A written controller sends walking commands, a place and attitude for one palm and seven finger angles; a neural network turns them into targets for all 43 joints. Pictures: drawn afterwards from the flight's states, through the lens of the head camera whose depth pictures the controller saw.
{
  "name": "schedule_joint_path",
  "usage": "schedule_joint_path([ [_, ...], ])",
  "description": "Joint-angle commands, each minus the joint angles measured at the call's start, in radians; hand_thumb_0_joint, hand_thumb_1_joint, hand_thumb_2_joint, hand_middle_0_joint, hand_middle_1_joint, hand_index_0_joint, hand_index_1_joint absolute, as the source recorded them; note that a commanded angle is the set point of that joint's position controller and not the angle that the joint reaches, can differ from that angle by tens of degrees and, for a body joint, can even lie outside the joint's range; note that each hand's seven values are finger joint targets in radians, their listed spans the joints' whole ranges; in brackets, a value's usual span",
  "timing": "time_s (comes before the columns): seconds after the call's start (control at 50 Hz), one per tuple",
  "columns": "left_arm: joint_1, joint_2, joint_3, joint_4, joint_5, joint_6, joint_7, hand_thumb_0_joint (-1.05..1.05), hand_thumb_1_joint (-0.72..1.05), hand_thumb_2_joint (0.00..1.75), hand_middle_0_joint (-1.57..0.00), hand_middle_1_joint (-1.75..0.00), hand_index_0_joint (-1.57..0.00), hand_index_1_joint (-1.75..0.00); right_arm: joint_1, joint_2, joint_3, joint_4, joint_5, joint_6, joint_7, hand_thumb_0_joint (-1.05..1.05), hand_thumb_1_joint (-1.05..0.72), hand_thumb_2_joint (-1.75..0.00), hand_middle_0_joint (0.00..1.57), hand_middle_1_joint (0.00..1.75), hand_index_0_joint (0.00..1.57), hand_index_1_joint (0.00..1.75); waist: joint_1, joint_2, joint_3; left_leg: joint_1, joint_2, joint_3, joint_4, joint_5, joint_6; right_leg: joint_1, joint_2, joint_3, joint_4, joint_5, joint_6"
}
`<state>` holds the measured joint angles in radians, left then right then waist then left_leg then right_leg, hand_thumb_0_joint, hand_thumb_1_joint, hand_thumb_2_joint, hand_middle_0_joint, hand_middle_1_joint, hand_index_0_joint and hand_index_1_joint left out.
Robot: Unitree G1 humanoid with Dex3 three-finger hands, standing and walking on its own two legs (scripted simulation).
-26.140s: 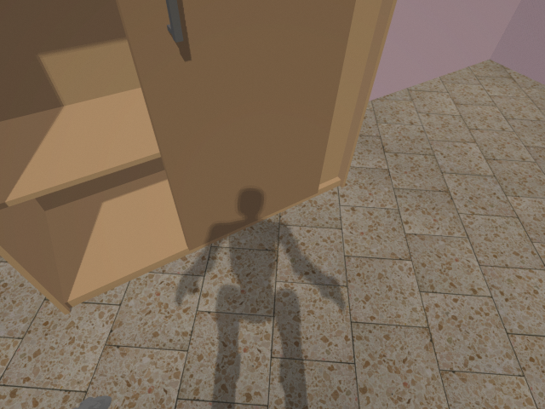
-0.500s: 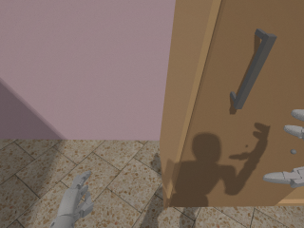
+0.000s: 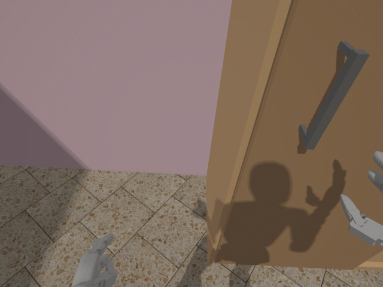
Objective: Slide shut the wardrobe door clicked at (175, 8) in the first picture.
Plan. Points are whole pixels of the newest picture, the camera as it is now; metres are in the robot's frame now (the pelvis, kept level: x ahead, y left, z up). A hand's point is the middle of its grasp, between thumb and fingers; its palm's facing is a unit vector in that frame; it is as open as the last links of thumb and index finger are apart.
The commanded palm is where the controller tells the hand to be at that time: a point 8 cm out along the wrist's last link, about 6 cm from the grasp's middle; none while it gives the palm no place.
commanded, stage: draw the hand back to the body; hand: right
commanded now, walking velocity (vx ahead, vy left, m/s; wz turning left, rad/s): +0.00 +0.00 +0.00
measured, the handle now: (325, 100) +0.38 -0.24 +0.25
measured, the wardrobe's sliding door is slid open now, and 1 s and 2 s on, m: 0.01 0.01 0.01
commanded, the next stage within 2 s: step back with the hand held close in 0.46 s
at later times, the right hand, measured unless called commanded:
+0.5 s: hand (356, 222) +0.19 -0.25 +0.15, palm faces +0.46 +0.82 -0.34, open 7.4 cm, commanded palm +0.14 -0.28 +0.17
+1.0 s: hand (379, 236) +0.16 -0.27 +0.15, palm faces +0.35 +0.81 -0.48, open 7.4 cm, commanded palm +0.10 -0.31 +0.17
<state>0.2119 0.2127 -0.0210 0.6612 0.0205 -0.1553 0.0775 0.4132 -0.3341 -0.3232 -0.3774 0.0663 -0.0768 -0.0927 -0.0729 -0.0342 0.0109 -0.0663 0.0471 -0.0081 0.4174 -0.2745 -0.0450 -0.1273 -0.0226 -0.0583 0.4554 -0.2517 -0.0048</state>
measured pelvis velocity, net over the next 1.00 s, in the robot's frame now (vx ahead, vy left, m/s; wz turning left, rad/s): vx -0.05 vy -0.02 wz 0.03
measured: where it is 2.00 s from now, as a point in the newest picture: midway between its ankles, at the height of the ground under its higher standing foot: outside the picture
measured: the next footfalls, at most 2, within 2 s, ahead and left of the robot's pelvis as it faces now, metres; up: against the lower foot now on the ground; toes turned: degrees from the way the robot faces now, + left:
left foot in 1.54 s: -0.10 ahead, +0.11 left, +0.00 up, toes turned -9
right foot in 1.72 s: -0.12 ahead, -0.16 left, +0.00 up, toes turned -6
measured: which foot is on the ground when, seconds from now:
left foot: down 0.00-1.00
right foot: down 0.00-1.00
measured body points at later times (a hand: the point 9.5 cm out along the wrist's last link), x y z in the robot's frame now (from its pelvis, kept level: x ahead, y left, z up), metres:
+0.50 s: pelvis +0.00 +0.01 +0.00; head -0.03 +0.03 +0.45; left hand +0.19 +0.22 -0.08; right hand +0.16 -0.29 +0.17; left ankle -0.03 +0.15 -0.74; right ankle +0.00 -0.11 -0.74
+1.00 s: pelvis -0.05 -0.02 +0.00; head -0.04 -0.02 +0.44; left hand +0.12 +0.23 -0.07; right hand +0.14 -0.31 +0.18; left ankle -0.03 +0.15 -0.74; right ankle +0.00 -0.11 -0.74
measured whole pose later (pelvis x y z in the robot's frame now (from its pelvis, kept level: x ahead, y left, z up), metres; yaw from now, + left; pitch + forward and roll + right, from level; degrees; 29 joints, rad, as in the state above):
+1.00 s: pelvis -0.05 -0.02 +0.00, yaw +2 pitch +0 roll +1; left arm 0.19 0.22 0.01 0.54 0.01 -0.02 0.09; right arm 0.52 -0.42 -0.41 -0.46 0.05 -0.18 -0.11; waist -0.01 0.00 0.03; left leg -0.26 0.05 -0.05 0.47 -0.20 -0.07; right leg -0.31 -0.02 -0.09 0.50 -0.19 -0.03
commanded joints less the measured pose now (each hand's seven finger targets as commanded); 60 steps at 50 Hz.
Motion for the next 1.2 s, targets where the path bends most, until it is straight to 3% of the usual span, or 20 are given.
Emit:
schedule_joint_path([
  [0.0, -0.138, 0.114, 0.046, -0.178, -0.005, -0.044, 0.008, 0.0, 0.9, 0.9, -0.2, -0.3, -0.2, -0.3, -0.095, -0.173, -0.104, -0.232, -0.005, -0.061, -0.021, 0.0, -0.79, -0.85, 0.2, 0.36, 0.2, 0.36, -0.007, -0.035, -0.083, -0.041, -0.048, 0.051, -0.049, 0.231, 0.051, 0.042, -0.009, 0.012, -0.073, 0.242, 0.001],
  [0.06, -0.136, 0.113, 0.044, -0.181, -0.003, -0.041, 0.009, 0.0, 0.9, 0.9, -0.2, -0.3, -0.2, -0.3, -0.088, -0.167, -0.094, -0.233, -0.006, -0.053, -0.021, 0.0, -0.9, -0.9, 0.2, 0.3, 0.2, 0.3, -0.004, -0.047, -0.076, -0.041, -0.047, 0.052, -0.05, 0.24, 0.05, 0.042, -0.008, 0.012, -0.07, 0.252, 0.002],
  [0.08, -0.135, 0.114, 0.045, -0.183, -0.002, -0.041, 0.01, 0.0, 0.9, 0.9, -0.2, -0.3, -0.2, -0.3, -0.094, -0.174, -0.098, -0.256, -0.007, -0.053, -0.023, 0.0, -0.9, -0.9, 0.2, 0.3, 0.2, 0.3, -0.007, -0.065, -0.105, -0.031, -0.046, 0.05, -0.045, 0.258, 0.051, 0.056, -0.007, 0.012, -0.066, 0.275, 0.001],
  [0.16, -0.138, 0.111, 0.042, -0.182, 0.0, -0.039, 0.012, 0.0, 0.9, 0.9, -0.2, -0.3, -0.2, -0.3, -0.094, -0.178, -0.1, -0.255, -0.008, -0.046, -0.026, 0.0, -0.9, -0.9, 0.2, 0.3, 0.2, 0.3, -0.005, -0.057, -0.1, -0.034, -0.046, 0.051, -0.049, 0.276, 0.05, 0.058, -0.003, 0.008, -0.058, 0.284, 0.0],
  [0.2, -0.139, 0.11, 0.042, -0.183, 0.001, -0.034, 0.012, 0.0, 0.9, 0.9, -0.2, -0.3, -0.2, -0.3, -0.086, -0.174, -0.101, -0.24, -0.005, -0.041, -0.026, 0.0, -0.9, -0.9, 0.2, 0.3, 0.2, 0.3, -0.007, -0.025, -0.096, -0.031, -0.047, 0.055, -0.05, 0.277, 0.048, 0.051, -0.003, 0.008, -0.059, 0.28, -0.001],
  [0.26, -0.144, 0.109, 0.042, -0.181, -0.002, -0.026, 0.016, 0.0, 0.9, 0.9, -0.2, -0.3, -0.2, -0.3, -0.082, -0.161, -0.091, -0.203, -0.001, -0.035, -0.022, 0.0, -0.9, -0.9, 0.2, 0.3, 0.2, 0.3, -0.001, 0.001, -0.054, -0.053, -0.047, 0.052, -0.069, 0.25, 0.045, 0.044, -0.003, 0.001, -0.064, 0.236, -0.006],
  [0.4, -0.158, 0.107, 0.042, -0.181, -0.001, -0.028, 0.02, 0.0, 0.9, 0.9, -0.2, -0.3, -0.2, -0.3, -0.12, -0.174, -0.094, -0.227, -0.003, -0.045, -0.023, 0.0, -0.9, -0.9, 0.2, 0.3, 0.2, 0.3, -0.004, -0.031, -0.065, -0.052, -0.046, 0.047, -0.084, 0.21, 0.044, 0.056, 0.004, -0.001, -0.071, 0.194, -0.009],
  [0.54, -0.161, 0.105, 0.044, -0.175, -0.001, -0.03, 0.025, 0.0, 0.9, 0.9, -0.2, -0.3, -0.2, -0.3, -0.098, -0.178, -0.103, -0.19, 0.002, -0.048, -0.02, 0.0, -0.9, -0.9, 0.2, 0.3, 0.2, 0.3, -0.007, 0.01, -0.048, -0.053, -0.047, 0.044, -0.103, 0.194, 0.041, 0.05, 0.006, -0.006, -0.072, 0.176, -0.012],
  [0.56, -0.165, 0.11, 0.049, -0.177, -0.003, -0.029, 0.03, 0.0, 0.9, 0.9, -0.2, -0.3, -0.2, -0.3, -0.157, -0.271, -0.2, -0.233, 0.006, -0.057, -0.032, 0.0, -0.9, -0.9, 0.2, 0.3, 0.2, 0.3, -0.015, -0.017, -0.071, -0.044, -0.045, 0.034, -0.111, 0.194, 0.043, 0.059, 0.007, -0.007, -0.069, 0.174, -0.012],
  [0.58, -0.154, 0.12, 0.037, -0.212, -0.01, -0.008, 0.017, 0.0, 0.9, 0.9, -0.2, -0.3, -0.2, -0.3, -0.263, -0.353, -0.282, -0.295, -0.001, -0.109, -0.037, 0.0, -0.9, -0.9, 0.2, 0.3, 0.2, 0.3, 0.031, 0.004, 0.023, -0.174, 0.005, -0.062, -0.173, 0.275, 0.048, -0.017, 0.003, -0.011, -0.021, 0.107, -0.024],
  [0.6, -0.154, 0.104, 0.036, -0.181, -0.006, 0.007, 0.014, 0.0, 0.9, 0.9, -0.2, -0.3, -0.2, -0.3, -0.145, -0.259, -0.21, -0.185, -0.002, -0.115, -0.027, 0.0, -0.9, -0.9, 0.2, 0.3, 0.2, 0.3, 0.041, 0.068, 0.007, -0.197, 0.032, -0.073, -0.171, 0.29, 0.053, -0.015, 0.009, 0.001, 0.014, 0.094, -0.024],
  [0.62, -0.147, 0.109, 0.042, -0.186, -0.003, 0.018, 0.009, 0.0, 0.9, 0.9, -0.2, -0.3, -0.2, -0.3, -0.099, -0.217, -0.168, -0.168, -0.011, -0.12, -0.022, 0.0, -0.9, -0.9, 0.2, 0.3, 0.2, 0.3, 0.042, 0.074, -0.012, -0.204, 0.045, -0.082, -0.161, 0.323, 0.057, -0.016, 0.006, -0.004, 0.03, 0.113, -0.02],
  [0.68, -0.13, 0.12, 0.06, -0.211, -0.003, 0.04, 0.007, 0.0, 0.9, 0.9, -0.2, -0.3, -0.2, -0.3, -0.021, -0.196, -0.151, -0.177, -0.017, -0.141, -0.025, 0.0, -0.9, -0.9, 0.2, 0.3, 0.2, 0.3, 0.043, 0.002, -0.122, -0.151, 0.042, -0.044, -0.076, 0.463, 0.046, 0.013, -0.017, -0.011, 0.013, 0.255, -0.018],
  [0.72, -0.123, 0.125, 0.068, -0.229, -0.007, 0.053, 0.008, 0.0, 0.9, 0.9, -0.2, -0.3, -0.2, -0.3, 0.01, -0.211, -0.165, -0.192, -0.017, -0.146, -0.031, 0.0, -0.9, -0.9, 0.2, 0.3, 0.2, 0.3, 0.043, 0.025, -0.177, -0.124, 0.024, -0.013, -0.03, 0.507, 0.03, 0.025, -0.035, -0.007, 0.002, 0.367, -0.018],
  [0.82, -0.128, 0.128, 0.074, -0.269, -0.015, 0.084, 0.016, 0.0, 0.9, 0.9, -0.2, -0.3, -0.2, -0.3, 0.052, -0.251, -0.211, -0.256, -0.014, -0.153, -0.043, 0.0, -0.9, -0.9, 0.2, 0.3, 0.2, 0.3, 0.042, 0.019, -0.208, -0.106, 0.001, -0.003, 0.022, 0.5, 0.019, -0.014, -0.053, 0.008, -0.014, 0.424, -0.019],
  [0.84, -0.132, 0.129, 0.076, -0.272, -0.015, 0.089, 0.02, 0.0, 0.9, 0.9, -0.2, -0.3, -0.2, -0.3, 0.061, -0.28, -0.238, -0.265, -0.013, -0.156, -0.047, 0.0, -0.9, -0.9, 0.2, 0.3, 0.2, 0.3, 0.039, 0.008, -0.214, -0.101, 0.0, -0.003, 0.027, 0.49, 0.018, -0.024, -0.054, 0.008, -0.015, 0.408, -0.021],
  [0.94, -0.119, 0.136, 0.079, -0.288, -0.016, 0.082, 0.021, 0.0, 0.9, 0.9, -0.2, -0.3, -0.2, -0.3, 0.096, -0.274, -0.254, -0.302, -0.017, -0.181, -0.058, 0.0, -0.9, -0.9, 0.2, 0.3, 0.2, 0.3, 0.04, -0.068, -0.192, -0.054, -0.025, -0.007, 0.09, 0.385, 0.013, -0.174, -0.076, 0.046, -0.063, 0.237, -0.037],
  [1.06, -0.094, 0.146, 0.078, -0.283, -0.024, 0.039, 0.02, 0.0, 0.9, 0.9, -0.2, -0.3, -0.2, -0.3, 0.054, -0.227, -0.235, -0.274, -0.039, -0.217, -0.062, 0.0, -0.9, -0.9, 0.2, 0.3, 0.2, 0.3, 0.054, -0.067, -0.084, -0.018, -0.038, -0.041, 0.134, 0.129, 0.017, -0.48, -0.101, 0.105, -0.131, -0.328, -0.074],
  [1.12, -0.079, 0.151, 0.08, -0.273, -0.02, 0.011, 0.021, 0.0, 0.9, 0.9, -0.2, -0.3, -0.2, -0.3, 0.017, -0.22, -0.228, -0.267, -0.054, -0.234, -0.065, 0.0, -0.9, -0.9, 0.2, 0.3, 0.2, 0.3, 0.058, -0.071, -0.056, -0.079, -0.039, -0.054, 0.121, -0.055, 0.028, -0.52, -0.103, 0.131, -0.124, -0.447, -0.08],
  [1.18, -0.068, 0.142, 0.08, -0.26, -0.015, -0.011, 0.024, 0.0, 0.9, 0.9, -0.2, -0.3, -0.2, -0.3, -0.005, -0.232, -0.232, -0.288, -0.057, -0.248, -0.072, 0.0, -0.9, -0.9, 0.2, 0.3, 0.2, 0.3, 0.057, -0.044, -0.066, -0.155, -0.027, -0.091, 0.077, -0.105, 0.051, -0.468, -0.075, 0.135, -0.072, -0.414, -0.069],
])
